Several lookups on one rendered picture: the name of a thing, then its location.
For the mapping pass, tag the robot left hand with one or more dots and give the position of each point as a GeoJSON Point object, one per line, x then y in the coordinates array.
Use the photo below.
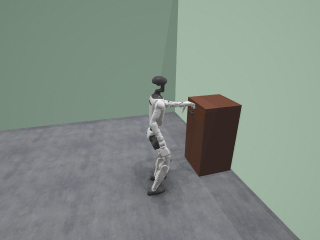
{"type": "Point", "coordinates": [187, 103]}

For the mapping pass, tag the cabinet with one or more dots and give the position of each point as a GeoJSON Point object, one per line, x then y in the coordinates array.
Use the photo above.
{"type": "Point", "coordinates": [209, 147]}

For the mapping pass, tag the right robot thigh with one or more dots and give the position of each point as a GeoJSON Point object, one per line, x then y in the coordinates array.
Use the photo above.
{"type": "Point", "coordinates": [155, 144]}

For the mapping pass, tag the robot right forearm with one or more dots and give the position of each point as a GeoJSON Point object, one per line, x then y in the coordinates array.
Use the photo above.
{"type": "Point", "coordinates": [158, 135]}

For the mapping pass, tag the robot right hand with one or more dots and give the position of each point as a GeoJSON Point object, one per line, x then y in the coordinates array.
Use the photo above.
{"type": "Point", "coordinates": [164, 153]}

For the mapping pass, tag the right robot upper arm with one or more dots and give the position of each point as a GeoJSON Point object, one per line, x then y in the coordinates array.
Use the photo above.
{"type": "Point", "coordinates": [158, 108]}

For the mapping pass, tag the left robot upper arm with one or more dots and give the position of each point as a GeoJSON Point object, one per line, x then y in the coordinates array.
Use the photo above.
{"type": "Point", "coordinates": [166, 103]}

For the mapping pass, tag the drawer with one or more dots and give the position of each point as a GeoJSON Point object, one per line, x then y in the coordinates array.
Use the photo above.
{"type": "Point", "coordinates": [200, 114]}

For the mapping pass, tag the robot left forearm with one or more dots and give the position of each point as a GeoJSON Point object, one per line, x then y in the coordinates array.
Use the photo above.
{"type": "Point", "coordinates": [175, 104]}

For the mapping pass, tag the left robot shin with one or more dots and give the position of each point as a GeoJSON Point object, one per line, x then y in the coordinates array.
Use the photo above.
{"type": "Point", "coordinates": [158, 160]}

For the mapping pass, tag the handle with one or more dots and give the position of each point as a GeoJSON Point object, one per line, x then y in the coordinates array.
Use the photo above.
{"type": "Point", "coordinates": [191, 112]}

